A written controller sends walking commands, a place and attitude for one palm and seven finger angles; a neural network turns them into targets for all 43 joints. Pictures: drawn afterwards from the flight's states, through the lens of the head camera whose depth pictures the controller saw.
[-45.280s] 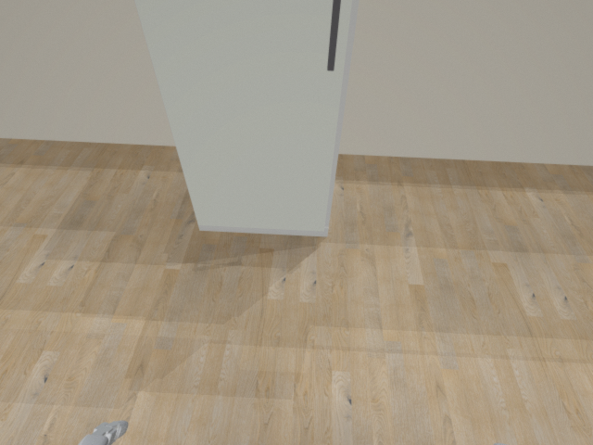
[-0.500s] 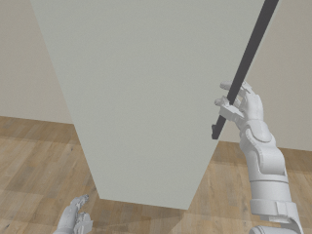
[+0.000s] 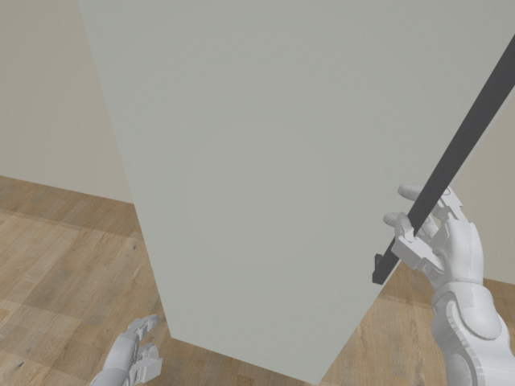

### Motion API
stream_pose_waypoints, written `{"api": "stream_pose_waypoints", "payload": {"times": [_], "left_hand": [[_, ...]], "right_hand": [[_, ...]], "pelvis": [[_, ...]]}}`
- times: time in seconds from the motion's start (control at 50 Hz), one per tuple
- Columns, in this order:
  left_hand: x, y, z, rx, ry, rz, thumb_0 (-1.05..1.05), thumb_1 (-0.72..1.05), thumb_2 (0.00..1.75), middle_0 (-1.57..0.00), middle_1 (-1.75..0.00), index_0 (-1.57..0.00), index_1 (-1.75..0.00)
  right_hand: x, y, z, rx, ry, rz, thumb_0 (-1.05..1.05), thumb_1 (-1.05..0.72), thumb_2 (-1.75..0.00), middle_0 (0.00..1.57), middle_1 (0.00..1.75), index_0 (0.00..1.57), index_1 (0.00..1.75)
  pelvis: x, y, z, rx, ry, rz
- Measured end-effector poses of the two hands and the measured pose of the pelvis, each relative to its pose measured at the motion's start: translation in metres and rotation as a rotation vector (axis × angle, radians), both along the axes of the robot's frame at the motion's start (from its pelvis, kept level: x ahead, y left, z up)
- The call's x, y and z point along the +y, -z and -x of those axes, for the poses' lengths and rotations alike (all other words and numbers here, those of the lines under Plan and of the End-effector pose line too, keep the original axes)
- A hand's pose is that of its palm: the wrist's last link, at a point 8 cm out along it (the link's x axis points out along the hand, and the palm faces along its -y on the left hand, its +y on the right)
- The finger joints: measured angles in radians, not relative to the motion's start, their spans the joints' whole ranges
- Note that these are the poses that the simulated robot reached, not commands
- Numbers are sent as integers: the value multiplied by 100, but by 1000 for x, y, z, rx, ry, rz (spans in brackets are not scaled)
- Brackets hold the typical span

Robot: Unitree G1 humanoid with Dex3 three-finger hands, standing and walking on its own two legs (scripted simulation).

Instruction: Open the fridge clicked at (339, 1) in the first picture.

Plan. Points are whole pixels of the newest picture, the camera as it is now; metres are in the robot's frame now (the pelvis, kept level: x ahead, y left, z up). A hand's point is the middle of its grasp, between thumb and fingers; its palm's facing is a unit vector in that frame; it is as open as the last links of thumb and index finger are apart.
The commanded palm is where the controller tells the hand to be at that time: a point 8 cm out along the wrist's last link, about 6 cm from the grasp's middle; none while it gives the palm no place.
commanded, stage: walk backward, drawing the door open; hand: right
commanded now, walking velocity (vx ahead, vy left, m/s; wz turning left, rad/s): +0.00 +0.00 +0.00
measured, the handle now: (442, 162) +0.33 -0.19 +0.26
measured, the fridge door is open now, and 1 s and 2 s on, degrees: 4 26 65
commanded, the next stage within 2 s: none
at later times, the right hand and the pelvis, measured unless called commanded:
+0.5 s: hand (396, 268) +0.24 -0.15 +0.16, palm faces +0.36 +0.86 -0.35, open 6.4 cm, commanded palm +0.18 -0.18 +0.17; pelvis +0.03 +0.05 -0.02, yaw -10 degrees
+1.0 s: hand (341, 367) +0.12 -0.06 +0.16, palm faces +0.55 +0.81 -0.22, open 6.4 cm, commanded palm +0.07 -0.08 +0.17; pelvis -0.06 +0.19 -0.01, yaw -22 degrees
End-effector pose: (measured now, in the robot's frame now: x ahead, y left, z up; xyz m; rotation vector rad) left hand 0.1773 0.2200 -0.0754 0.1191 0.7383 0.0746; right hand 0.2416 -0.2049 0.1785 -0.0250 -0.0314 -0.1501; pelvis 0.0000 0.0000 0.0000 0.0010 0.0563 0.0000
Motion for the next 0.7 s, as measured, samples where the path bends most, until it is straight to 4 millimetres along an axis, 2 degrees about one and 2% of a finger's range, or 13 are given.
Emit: {"api": "stream_pose_waypoints", "payload": {"times": [0.1,0.14,0.26,0.38,0.48,0.54,0.62,0.7], "left_hand": [[-8,-7,-27,-35,21,8,1,90,90,-20,-29,-20,-30],[-12,-10,-38,-39,47,-25,1,90,90,-20,-29,-20,-30],[-17,-18,-56,-49,98,-62,1,90,90,-20,-29,-20,-30],[-12,-2,-53,-29,123,14,1,90,90,-20,-29,-20,-30],[2,36,-53,2,153,46,1,90,90,-21,-29,-20,-30],[13,51,-53,29,183,20,1,90,90,-21,-29,-20,-30],[29,50,-46,54,210,-5,1,90,90,-20,-29,-20,-30],[47,37,-34,41,204,-32,1,90,90,-20,-29,-20,-30]], "right_hand": [[8,-3,28,4,-33,41,1,-76,-83,28,131,24,131],[8,-3,29,-27,-61,113,1,-73,-83,31,132,27,133],[7,1,33,-79,-33,172,-2,-69,-81,43,136,32,137],[10,-3,33,-46,77,286,-6,-66,-82,46,139,30,139],[17,-1,40,-86,189,371,-9,-64,-81,46,139,26,139],[24,3,50,-117,243,375,-9,-65,-80,46,140,26,139],[36,5,67,-141,292,373,-9,-66,-81,45,140,24,138],[48,7,86,-159,305,346,-8,-67,-82,45,140,24,138]], "pelvis": [[-5,-2,-19,13,-23,-6],[-5,-3,-23,18,-3,1],[-4,-6,-28,23,25,5],[14,-8,-27,-11,68,30],[42,14,-33,-34,151,62],[56,19,-24,-24,194,53],[76,18,-7,-36,222,73],[94,15,8,-52,241,85]]}}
